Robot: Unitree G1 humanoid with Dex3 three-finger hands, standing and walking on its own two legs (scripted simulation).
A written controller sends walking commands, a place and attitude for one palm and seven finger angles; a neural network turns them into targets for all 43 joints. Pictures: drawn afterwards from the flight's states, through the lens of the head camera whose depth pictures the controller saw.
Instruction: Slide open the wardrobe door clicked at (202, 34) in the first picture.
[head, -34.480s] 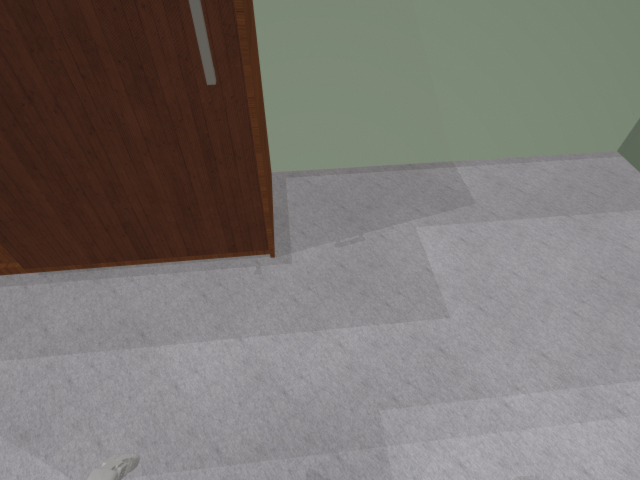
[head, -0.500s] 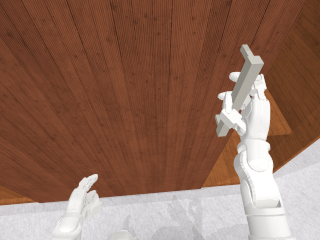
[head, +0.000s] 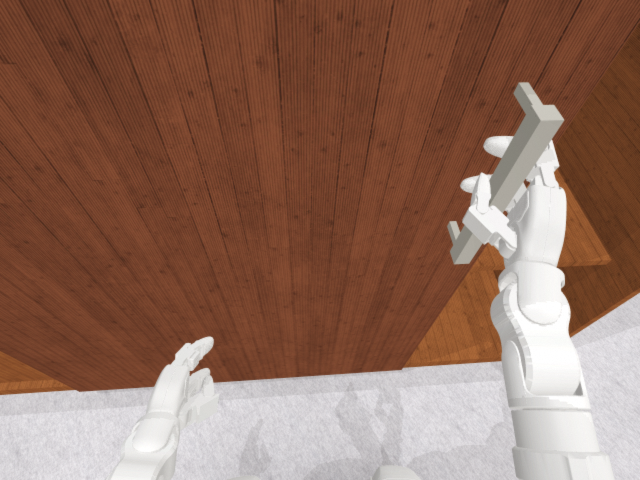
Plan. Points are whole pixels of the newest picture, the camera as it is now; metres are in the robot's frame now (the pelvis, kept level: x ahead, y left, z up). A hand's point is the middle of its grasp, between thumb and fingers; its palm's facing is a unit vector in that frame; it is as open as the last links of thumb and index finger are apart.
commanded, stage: step sideways, sliding the door along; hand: right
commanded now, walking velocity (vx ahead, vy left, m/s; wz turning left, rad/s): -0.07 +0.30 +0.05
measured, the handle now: (487, 187) +0.41 -0.20 +0.14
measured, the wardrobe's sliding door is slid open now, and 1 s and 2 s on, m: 0.40 0.47 0.47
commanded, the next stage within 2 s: stop walking and hold the door there in 0.82 s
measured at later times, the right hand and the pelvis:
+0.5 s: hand (424, 210) +0.36 -0.12 +0.15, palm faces +0.28 +0.96 -0.05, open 6.2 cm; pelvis -0.01 +0.08 +0.01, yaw +1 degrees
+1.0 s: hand (409, 212) +0.36 -0.10 +0.15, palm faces +0.31 +0.95 -0.09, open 6.2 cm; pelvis +0.00 +0.13 +0.02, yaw +2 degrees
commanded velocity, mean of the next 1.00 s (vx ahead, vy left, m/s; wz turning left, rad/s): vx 0.02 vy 0.26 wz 0.06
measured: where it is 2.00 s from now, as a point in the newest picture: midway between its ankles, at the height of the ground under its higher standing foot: outside the picture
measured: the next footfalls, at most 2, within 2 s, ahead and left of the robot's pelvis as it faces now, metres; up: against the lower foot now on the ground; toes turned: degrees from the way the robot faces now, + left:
right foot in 0.12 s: +0.01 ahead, -0.11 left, +0.00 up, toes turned -8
left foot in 0.52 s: +0.05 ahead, +0.25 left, +0.00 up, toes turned +4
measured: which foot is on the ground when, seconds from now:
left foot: down 0.00-0.12, up 0.14-0.50, down 0.52-0.72, up 0.74-1.00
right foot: up 0.00-0.10, down 0.12-0.54, up 0.56-0.70, down 0.72-1.00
